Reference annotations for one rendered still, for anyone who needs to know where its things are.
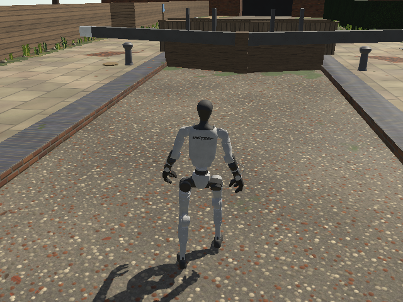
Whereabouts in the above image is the left robot forearm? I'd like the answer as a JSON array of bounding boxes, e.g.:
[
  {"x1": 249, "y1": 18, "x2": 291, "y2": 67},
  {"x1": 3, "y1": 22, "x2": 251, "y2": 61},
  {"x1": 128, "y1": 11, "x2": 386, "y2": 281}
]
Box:
[{"x1": 164, "y1": 150, "x2": 176, "y2": 172}]

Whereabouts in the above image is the robot right hand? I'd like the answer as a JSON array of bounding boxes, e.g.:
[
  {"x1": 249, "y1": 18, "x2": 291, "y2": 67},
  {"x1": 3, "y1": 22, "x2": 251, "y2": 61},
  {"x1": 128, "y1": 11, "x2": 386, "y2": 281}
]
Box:
[{"x1": 229, "y1": 178, "x2": 244, "y2": 193}]

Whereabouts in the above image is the left robot shin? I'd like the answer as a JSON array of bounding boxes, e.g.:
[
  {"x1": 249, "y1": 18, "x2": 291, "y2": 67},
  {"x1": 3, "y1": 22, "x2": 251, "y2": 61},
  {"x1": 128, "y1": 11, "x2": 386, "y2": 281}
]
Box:
[{"x1": 178, "y1": 216, "x2": 188, "y2": 260}]

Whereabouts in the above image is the left robot upper arm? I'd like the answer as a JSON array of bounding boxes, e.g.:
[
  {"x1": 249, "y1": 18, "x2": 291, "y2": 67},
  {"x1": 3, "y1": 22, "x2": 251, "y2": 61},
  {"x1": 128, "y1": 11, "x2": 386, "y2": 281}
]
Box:
[{"x1": 170, "y1": 126, "x2": 191, "y2": 160}]

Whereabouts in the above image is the right robot forearm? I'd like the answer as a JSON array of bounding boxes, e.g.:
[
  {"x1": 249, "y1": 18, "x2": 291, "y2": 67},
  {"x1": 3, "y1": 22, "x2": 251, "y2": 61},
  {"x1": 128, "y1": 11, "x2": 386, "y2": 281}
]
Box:
[{"x1": 228, "y1": 154, "x2": 242, "y2": 181}]

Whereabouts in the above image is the robot left hand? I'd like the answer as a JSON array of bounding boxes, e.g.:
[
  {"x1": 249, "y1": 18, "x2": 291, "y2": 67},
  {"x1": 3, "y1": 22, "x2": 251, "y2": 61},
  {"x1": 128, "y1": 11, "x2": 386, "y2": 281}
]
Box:
[{"x1": 162, "y1": 170, "x2": 177, "y2": 184}]

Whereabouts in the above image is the robot shin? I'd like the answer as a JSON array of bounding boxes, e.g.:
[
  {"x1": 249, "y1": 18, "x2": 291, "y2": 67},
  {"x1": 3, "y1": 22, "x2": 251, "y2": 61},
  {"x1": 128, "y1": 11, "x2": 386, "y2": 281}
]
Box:
[
  {"x1": 213, "y1": 198, "x2": 222, "y2": 240},
  {"x1": 178, "y1": 216, "x2": 188, "y2": 260}
]

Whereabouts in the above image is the right robot shin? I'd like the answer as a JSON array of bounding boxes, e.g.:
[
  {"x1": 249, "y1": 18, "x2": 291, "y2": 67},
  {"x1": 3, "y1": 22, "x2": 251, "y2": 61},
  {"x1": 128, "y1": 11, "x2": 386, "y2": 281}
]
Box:
[{"x1": 213, "y1": 198, "x2": 222, "y2": 240}]

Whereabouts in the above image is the right robot upper arm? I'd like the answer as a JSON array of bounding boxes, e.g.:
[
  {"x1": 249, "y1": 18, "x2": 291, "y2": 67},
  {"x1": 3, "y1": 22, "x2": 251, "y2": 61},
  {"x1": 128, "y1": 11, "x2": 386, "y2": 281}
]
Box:
[{"x1": 217, "y1": 128, "x2": 234, "y2": 164}]

